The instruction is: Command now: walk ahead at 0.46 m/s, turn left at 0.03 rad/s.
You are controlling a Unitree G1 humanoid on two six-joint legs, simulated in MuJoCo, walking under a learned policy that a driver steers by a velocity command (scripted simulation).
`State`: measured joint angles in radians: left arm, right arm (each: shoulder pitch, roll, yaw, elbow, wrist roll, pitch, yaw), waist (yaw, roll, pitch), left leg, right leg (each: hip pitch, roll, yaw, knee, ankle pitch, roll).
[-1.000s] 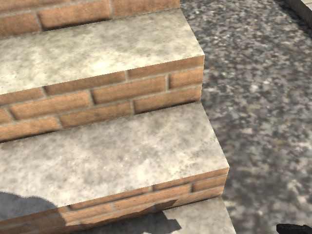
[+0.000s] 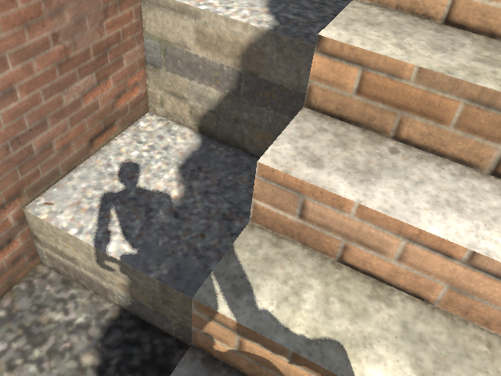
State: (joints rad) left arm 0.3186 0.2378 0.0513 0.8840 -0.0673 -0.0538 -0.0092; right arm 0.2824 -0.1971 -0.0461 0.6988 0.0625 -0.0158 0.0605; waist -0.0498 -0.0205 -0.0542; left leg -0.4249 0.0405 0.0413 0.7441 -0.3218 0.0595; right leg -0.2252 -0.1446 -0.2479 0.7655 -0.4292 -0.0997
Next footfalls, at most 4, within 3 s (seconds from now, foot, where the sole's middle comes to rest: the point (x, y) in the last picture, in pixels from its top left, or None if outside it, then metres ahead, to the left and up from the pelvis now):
0.46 right None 0.24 -0.20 -0.56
1.02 left None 0.29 0.11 -0.56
1.54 right None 0.26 -0.19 -0.56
2.00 left None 0.41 0.01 -0.56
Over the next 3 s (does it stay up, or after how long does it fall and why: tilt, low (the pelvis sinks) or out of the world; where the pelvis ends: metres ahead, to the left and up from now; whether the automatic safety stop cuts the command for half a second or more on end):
stays up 0.36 -0.16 0.21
